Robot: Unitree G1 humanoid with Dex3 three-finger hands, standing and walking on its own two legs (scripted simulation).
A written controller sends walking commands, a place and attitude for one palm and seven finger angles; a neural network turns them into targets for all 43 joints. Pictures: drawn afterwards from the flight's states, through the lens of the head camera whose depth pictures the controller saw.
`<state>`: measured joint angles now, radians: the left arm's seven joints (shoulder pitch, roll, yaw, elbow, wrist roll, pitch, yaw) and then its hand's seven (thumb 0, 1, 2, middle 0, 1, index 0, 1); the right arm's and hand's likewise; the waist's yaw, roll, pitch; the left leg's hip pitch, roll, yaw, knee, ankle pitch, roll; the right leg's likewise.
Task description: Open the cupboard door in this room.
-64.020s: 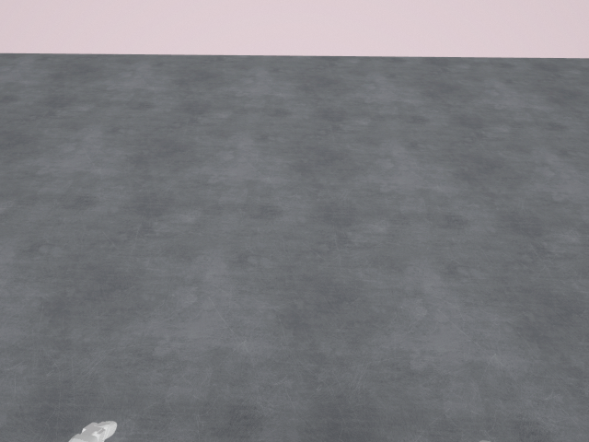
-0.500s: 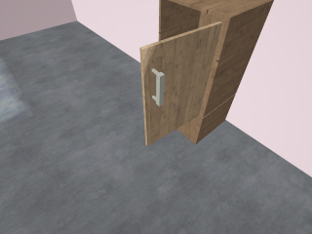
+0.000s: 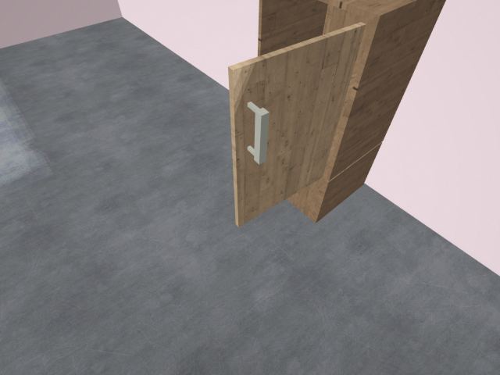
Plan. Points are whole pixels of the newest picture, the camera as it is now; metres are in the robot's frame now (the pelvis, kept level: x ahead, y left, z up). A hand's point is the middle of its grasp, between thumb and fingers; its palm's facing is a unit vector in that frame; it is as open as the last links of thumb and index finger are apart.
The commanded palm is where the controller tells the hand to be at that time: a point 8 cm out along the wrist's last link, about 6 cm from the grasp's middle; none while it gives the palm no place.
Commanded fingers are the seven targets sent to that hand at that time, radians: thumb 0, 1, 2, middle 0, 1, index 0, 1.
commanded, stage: look to check the result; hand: left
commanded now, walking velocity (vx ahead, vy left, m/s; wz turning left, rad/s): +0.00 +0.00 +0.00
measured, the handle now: (256, 133) +0.66 +0.02 -0.01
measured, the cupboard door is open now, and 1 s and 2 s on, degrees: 85 85 85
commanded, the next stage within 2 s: stand and wait in 0.30 s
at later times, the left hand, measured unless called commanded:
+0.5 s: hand out of the picture +0.00 +0.16 -0.18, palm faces +0.04 -0.98 -0.19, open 7.4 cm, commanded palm none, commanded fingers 0.00 0.90 0.90 -0.20 -0.30 -0.20 -0.30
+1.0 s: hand out of the picture +0.01 +0.16 -0.18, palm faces +0.04 -0.98 -0.18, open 7.4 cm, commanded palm none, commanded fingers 0.00 0.90 0.90 -0.20 -0.30 -0.20 -0.30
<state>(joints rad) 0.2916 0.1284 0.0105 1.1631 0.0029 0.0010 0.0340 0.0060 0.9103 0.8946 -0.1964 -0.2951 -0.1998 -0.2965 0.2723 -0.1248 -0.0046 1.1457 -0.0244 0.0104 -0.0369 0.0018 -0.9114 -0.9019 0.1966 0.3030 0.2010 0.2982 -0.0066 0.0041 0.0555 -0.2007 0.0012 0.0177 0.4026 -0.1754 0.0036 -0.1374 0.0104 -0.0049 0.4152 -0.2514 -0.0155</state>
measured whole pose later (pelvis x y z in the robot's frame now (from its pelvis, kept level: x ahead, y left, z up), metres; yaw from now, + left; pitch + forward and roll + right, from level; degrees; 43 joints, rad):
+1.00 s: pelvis +0.02 -0.01 +0.00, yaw +0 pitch -1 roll +0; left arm 0.27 0.14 0.01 1.15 0.00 -0.01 0.03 0.01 0.91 0.89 -0.20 -0.30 -0.20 -0.30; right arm 0.25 -0.14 0.00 1.15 -0.02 0.01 -0.04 0.00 -0.91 -0.90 0.20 0.30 0.20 0.30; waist -0.01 0.00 0.05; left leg -0.17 0.01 0.01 0.38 -0.19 -0.01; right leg -0.10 0.02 -0.01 0.38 -0.26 -0.03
